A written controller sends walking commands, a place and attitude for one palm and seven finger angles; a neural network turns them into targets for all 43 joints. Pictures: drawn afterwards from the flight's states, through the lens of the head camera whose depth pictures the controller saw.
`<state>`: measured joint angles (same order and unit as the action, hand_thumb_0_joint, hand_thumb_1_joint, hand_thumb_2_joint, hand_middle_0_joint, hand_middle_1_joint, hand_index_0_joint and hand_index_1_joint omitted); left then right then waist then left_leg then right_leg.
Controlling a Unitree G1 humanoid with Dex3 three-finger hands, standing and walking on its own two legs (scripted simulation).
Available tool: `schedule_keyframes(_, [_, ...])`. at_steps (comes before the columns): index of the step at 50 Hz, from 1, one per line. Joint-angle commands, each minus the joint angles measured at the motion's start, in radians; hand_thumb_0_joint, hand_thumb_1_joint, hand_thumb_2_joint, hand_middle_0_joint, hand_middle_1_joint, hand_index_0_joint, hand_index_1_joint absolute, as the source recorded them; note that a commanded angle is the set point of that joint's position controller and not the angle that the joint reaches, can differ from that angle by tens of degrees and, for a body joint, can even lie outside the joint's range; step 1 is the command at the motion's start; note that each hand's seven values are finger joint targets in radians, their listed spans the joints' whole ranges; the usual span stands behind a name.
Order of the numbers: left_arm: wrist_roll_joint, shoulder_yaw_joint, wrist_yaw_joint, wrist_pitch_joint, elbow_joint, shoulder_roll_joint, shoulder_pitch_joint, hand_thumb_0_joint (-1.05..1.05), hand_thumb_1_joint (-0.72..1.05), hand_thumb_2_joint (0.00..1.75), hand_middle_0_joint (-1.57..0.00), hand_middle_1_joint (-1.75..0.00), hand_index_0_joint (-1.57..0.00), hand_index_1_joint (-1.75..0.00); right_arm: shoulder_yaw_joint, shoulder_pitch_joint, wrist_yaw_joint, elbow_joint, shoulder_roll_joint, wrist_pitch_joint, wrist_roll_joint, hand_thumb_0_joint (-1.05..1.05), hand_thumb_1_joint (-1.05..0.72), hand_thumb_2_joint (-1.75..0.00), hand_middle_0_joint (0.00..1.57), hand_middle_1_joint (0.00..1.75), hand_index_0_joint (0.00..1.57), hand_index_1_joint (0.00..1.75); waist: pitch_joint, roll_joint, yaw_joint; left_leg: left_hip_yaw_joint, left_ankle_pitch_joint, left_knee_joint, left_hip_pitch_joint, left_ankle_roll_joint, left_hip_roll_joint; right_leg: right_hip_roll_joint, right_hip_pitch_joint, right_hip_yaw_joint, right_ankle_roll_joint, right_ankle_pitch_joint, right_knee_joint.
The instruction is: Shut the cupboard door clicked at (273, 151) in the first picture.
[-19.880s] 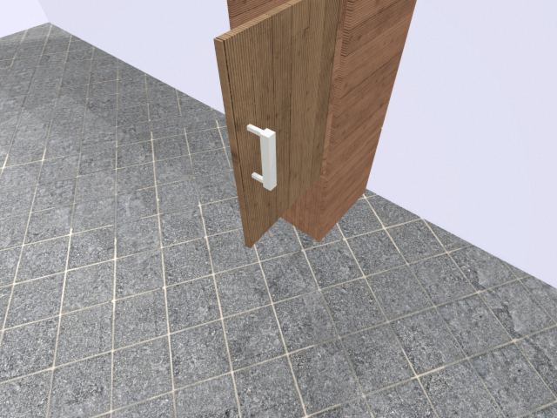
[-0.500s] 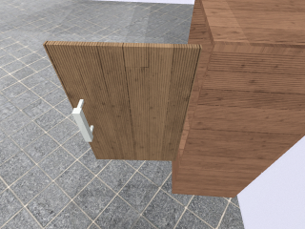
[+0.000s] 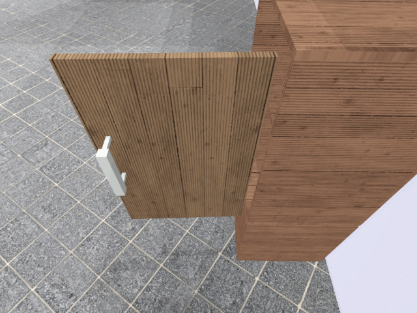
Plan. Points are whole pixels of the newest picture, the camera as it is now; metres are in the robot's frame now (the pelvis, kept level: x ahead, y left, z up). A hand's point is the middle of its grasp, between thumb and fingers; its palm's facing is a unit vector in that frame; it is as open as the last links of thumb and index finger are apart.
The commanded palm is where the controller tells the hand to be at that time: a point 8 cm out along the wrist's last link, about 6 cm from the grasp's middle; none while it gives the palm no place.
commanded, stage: look again from close up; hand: left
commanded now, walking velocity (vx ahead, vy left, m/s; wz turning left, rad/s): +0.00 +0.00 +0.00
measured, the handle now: (114, 167) +0.42 +0.25 +0.00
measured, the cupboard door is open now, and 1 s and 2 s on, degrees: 93 93 93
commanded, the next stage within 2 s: raise the hand and make a fist in 0.36 s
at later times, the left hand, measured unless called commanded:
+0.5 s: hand out of the picture -0.01 +0.22 -0.16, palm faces +0.07 -0.97 -0.23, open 7.4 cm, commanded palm +0.07 +0.27 -0.06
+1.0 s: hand out of the picture +0.10 +0.22 -0.05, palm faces +0.25 -0.96 -0.09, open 5.6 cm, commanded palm +0.10 +0.26 -0.04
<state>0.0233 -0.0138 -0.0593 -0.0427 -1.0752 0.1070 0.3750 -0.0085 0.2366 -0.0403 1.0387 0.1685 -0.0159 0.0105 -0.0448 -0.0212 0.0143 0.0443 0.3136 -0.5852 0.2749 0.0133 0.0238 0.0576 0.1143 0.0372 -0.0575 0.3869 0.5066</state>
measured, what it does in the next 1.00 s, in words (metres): lowers itself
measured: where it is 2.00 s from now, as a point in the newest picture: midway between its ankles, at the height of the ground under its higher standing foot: outside the picture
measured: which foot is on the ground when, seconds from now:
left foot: down 0.00-1.00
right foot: down 0.00-1.00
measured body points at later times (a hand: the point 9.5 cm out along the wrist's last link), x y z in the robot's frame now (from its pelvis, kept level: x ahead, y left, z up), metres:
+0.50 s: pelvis -0.01 +0.04 +0.01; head +0.02 +0.04 +0.45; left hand -0.01 +0.28 -0.14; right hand +0.00 -0.19 -0.15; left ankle +0.00 +0.11 -0.73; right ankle -0.08 -0.08 -0.73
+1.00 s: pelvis -0.04 -0.02 -0.10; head +0.02 +0.00 +0.35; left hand +0.08 +0.27 -0.04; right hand +0.22 -0.23 -0.14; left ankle +0.00 +0.11 -0.73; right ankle -0.03 -0.07 -0.73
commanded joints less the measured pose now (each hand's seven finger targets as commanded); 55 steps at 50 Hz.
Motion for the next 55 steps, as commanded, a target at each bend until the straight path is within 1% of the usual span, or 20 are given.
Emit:
schedule_keyframes(1, [-0.01, 0.024, -0.008, 0.003, 0.065, 0.105, 0.056, 0.0, 0.9, 0.9, -0.2, -0.3, -0.2, -0.3, -0.002, 0.105, -0.004, -0.037, 0.078, -0.023, 0.001, 0.0, -0.9, -0.9, 0.2, 0.3, 0.2, 0.3, 0.061, -0.023, -0.006, -0.09, -0.462, 0.048, -0.106, 0.059, 0.088, -0.135, 0.045, -0.088, -0.004, -0.522, -0.006])
schedule_keyframes(4, [-0.007, 0.02, 0.001, 0.026, 0.061, 0.125, 0.039, 0.0, 0.9, 0.9, -0.2, -0.3, -0.2, -0.3, 0.007, 0.055, 0.002, -0.053, 0.078, -0.01, 0.001, 0.0, -0.9, -0.9, 0.2, 0.3, 0.2, 0.3, -0.079, -0.021, -0.024, -0.137, -0.264, 0.131, 0.003, 0.065, 0.082, -0.111, 0.095, -0.092, -0.003, -0.189, -0.075])
schedule_keyframes(10, [-0.007, 0.017, 0.014, 0.039, 0.071, 0.145, -0.004, 0.0, 0.9, 0.9, -0.2, -0.3, -0.2, -0.3, 0.005, 0.063, 0.013, -0.05, 0.112, -0.007, 0.008, 0.0, -0.9, -0.9, 0.2, 0.3, 0.2, 0.3, -0.092, -0.011, -0.025, -0.192, 0.017, 0.264, 0.025, 0.069, 0.082, -0.107, 0.119, -0.077, 0.005, -0.003, -0.08])
schedule_keyframes(19, [-0.008, 0.016, 0.021, 0.036, 0.056, 0.168, -0.011, 0.0, 0.9, 0.9, -0.2, -0.3, -0.2, -0.3, 0.006, 0.07, 0.013, -0.028, 0.126, -0.016, 0.003, 0.0, -0.9, -0.9, 0.2, 0.3, 0.2, 0.3, 0.004, -0.001, -0.028, -0.195, -0.084, 0.284, -0.055, 0.069, 0.088, -0.129, 0.086, -0.074, 0.016, -0.075, -0.088])
schedule_keyframes(22, [-0.01, 0.013, 0.02, 0.03, 0.041, 0.17, 0.001, 0.0, 0.9, 0.9, -0.2, -0.3, -0.2, -0.3, 0.01, 0.075, 0.011, -0.012, 0.119, -0.021, -0.001, 0.0, -0.9, -0.9, 0.2, 0.3, 0.2, 0.3, 0.026, 0.015, -0.027, -0.161, -0.218, 0.241, -0.091, 0.066, 0.075, -0.143, 0.07, -0.09, 0.018, -0.145, -0.108])
schedule_keyframes(23, [0.006, 0.01, -0.017, 0.008, 0.032, 0.163, 0.024, 0.0, 0.9, 0.9, -0.2, -0.3, -0.2, -0.3, 0.003, 0.026, 0.017, -0.067, 0.146, -0.02, -0.007, 0.0, -0.9, -0.9, 0.2, 0.3, 0.2, 0.3, -0.017, 0.069, -0.025, -0.144, -0.463, 0.062, -0.066, 0.034, 0.092, -0.161, 0.117, -0.101, 0.033, -0.326, -0.126])
schedule_keyframes(24, [-0.091, 0.469, -0.053, -0.251, 1.652, 0.782, -0.834, 0.0, 0.9, 0.9, -0.2, -0.3, -0.2, -0.3, -0.066, 0.144, -0.05, -0.322, 0.357, -0.207, -0.024, 0.0, -0.9, -0.9, 0.2, 0.3, 0.2, 0.3, 0.374, -0.049, 0.16, -0.174, -0.617, 0.036, -0.478, 0.018, 0.044, -0.059, 0.269, 0.052, 0.036, -0.485, 0.09])
schedule_keyframes(25, [-0.119, 0.063, -0.042, -0.178, 1.347, 0.28, -0.108, 0.0, 0.9, 0.9, -0.22, -0.32, -0.22, -0.32, 0.02, 0.068, -0.068, -0.328, 0.21, -0.31, -0.064, 0.0, -0.9, -0.9, 0.2, 0.3, 0.2, 0.3, 0.539, -0.366, 0.032, -0.184, -0.732, 0.105, -0.61, -0.021, 0.085, -0.017, 0.334, 0.055, 0.04, -0.148, 0.243])
schedule_keyframes(26, [-0.164, 0.101, -0.081, -0.134, 1.336, 0.277, -0.081, 0.0, 0.9, 0.9, -0.24, -0.34, -0.24, -0.34, 0.008, 0.058, -0.061, -0.268, 0.219, -0.339, -0.043, 0.0, -0.9, -0.9, 0.2, 0.3, 0.2, 0.3, 0.538, -0.297, -0.002, -0.174, -0.778, 0.162, -0.515, -0.074, 0.074, -0.019, 0.286, 0.025, 0.026, -0.065, 0.221])
schedule_keyframes(27, [-0.155, -0.056, -0.069, -0.019, 1.025, -0.011, 0.161, 0.0, 0.9, 0.9, -0.25, -0.36, -0.25, -0.36, 0.001, 0.054, -0.029, -0.22, 0.152, -0.343, -0.044, 0.0, -0.9, -0.9, 0.2, 0.3, 0.2, 0.3, 0.34, -0.166, 0.03, -0.185, -0.635, 0.185, -0.361, -0.056, 0.077, -0.045, 0.374, 0.024, 0.045, -0.019, 0.233])
schedule_keyframes(28, [-0.173, -0.028, -0.069, -0.049, 1.19, 0.055, -0.057, 0.0, 0.9, 0.9, -0.27, -0.38, -0.27, -0.38, -0.037, 0.062, -0.005, -0.278, 0.21, -0.339, -0.045, 0.0, -0.9, -0.9, 0.2, 0.3, 0.2, 0.3, 0.209, -0.093, 0.048, -0.184, -0.413, 0.146, -0.19, -0.044, 0.066, -0.061, 0.384, 0.019, 0.045, -0.014, 0.195])
schedule_keyframes(30, [-0.162, 0.056, -0.033, -0.138, 1.042, 0.099, -0.047, 0.0, 0.9, 0.9, -0.31, -0.42, -0.31, -0.42, -0.047, -0.018, 0.008, -0.353, 0.218, -0.347, -0.034, 0.0, -0.9, -0.9, 0.2, 0.3, 0.2, 0.3, 0.004, 0.049, 0.056, -0.163, -0.022, 0.042, 0.08, -0.029, 0.005, -0.063, 0.455, 0.051, 0.031, -0.016, 0.093])
schedule_keyframes(31, [-0.172, 0.117, -0.003, -0.184, 0.917, 0.111, 0.101, 0.0, 0.9, 0.9, -0.33, -0.44, -0.33, -0.44, -0.057, -0.028, 0.016, -0.383, 0.21, -0.343, -0.035, 0.0, -0.9, -0.9, 0.2, 0.3, 0.2, 0.3, -0.028, 0.126, 0.02, -0.134, 0.036, -0.013, 0.179, -0.024, -0.026, -0.068, 0.469, 0.045, 0.024, 0.028, 0.063])
schedule_keyframes(35, [-0.292, 0.213, 0.235, -0.487, 0.835, 0.095, 0.327, 0.0, 0.9, 0.9, -0.4, -0.52, -0.4, -0.52, -0.075, -0.117, 0.042, -0.494, 0.197, -0.316, -0.013, 0.0, -0.9, -0.9, 0.2, 0.3, 0.2, 0.3, 0.131, 0.36, -0.08, -0.068, 0.019, -0.278, 0.472, -0.031, -0.064, -0.072, 0.563, -0.023, 0.029, 0.038, 0.266])
schedule_keyframes(38, [-0.32, 0.29, 0.384, -0.624, 0.886, 0.191, 0.32, 0.0, 0.9, 0.9, -0.46, -0.58, -0.46, -0.58, -0.089, -0.143, 0.061, -0.58, 0.192, -0.291, -0.028, 0.0, -0.9, -0.9, 0.2, 0.3, 0.2, 0.3, 0.21, 0.149, -0.104, -0.045, 0.025, -0.381, 0.585, -0.032, -0.076, -0.1, 0.544, -0.127, 0.031, -0.049, 0.366])
schedule_keyframes(40, [-0.322, 0.308, 0.395, -0.601, 1.025, 0.248, 0.241, 0.0, 0.9, 0.9, -0.49, -0.62, -0.49, -0.62, -0.083, -0.172, 0.057, -0.645, 0.195, -0.276, -0.034, 0.0, -0.9, -0.9, 0.2, 0.3, 0.2, 0.3, 0.274, -0.046, -0.111, -0.025, 0.046, -0.402, 0.574, -0.014, -0.076, -0.091, 0.572, -0.149, 0.022, 0.033, 0.385])
schedule_keyframes(44, [-0.348, 0.345, 0.325, -0.602, 1.347, 0.301, 0.025, 0.0, 0.9, 0.9, -0.57, -0.7, -0.57, -0.7, -0.075, -0.121, 0.029, -0.674, 0.173, -0.276, -0.036, 0.0, -0.9, -0.9, 0.2, 0.3, 0.2, 0.3, 0.401, -0.128, -0.046, -0.055, 0.044, -0.503, 0.549, 0.014, -0.055, -0.098, 0.593, -0.246, 0.063, 0.065, 0.355])
schedule_keyframes(47, [-0.349, 0.265, 0.313, -0.674, 1.483, 0.271, -0.113, 0.0, 0.9, 0.9, -0.62, -0.76, -0.62, -0.76, -0.068, -0.078, 0.001, -0.625, 0.176, -0.297, -0.03, 0.0, -0.9, -0.9, 0.2, 0.3, 0.2, 0.3, 0.42, -0.067, 0.035, -0.084, 0.023, -0.588, 0.561, 0.026, -0.033, -0.084, 0.662, -0.248, 0.077, -0.009, 0.386])
schedule_keyframes(51, [-0.364, 0.164, 0.42, -0.645, 1.321, 0.214, -0.085, 0.0, 0.9, 0.9, -0.69, -0.84, -0.69, -0.84, -0.05, -0.057, -0.024, -0.581, 0.199, -0.308, -0.04, 0.0, -0.9, -0.9, 0.2, 0.3, 0.2, 0.3, 0.317, 0.0, 0.08, -0.107, 0.035, -0.636, 0.63, 0.036, -0.021, -0.074, 0.72, -0.228, 0.101, -0.043, 0.402])
schedule_keyframes(55, [-0.374, 0.249, 0.5, -0.407, 1.168, 0.273, 0.064, 0.0, 0.9, 0.9, -0.77, -0.92, -0.77, -0.92, -0.057, -0.051, -0.041, -0.628, 0.204, -0.266, -0.072, 0.0, -0.9, -0.9, 0.2, 0.3, 0.2, 0.3, 0.411, 0.095, -0.001, -0.097, 0.006, -0.577, 0.663, 0.035, -0.024, -0.111, 0.539, -0.26, 0.139, -0.099, 0.35])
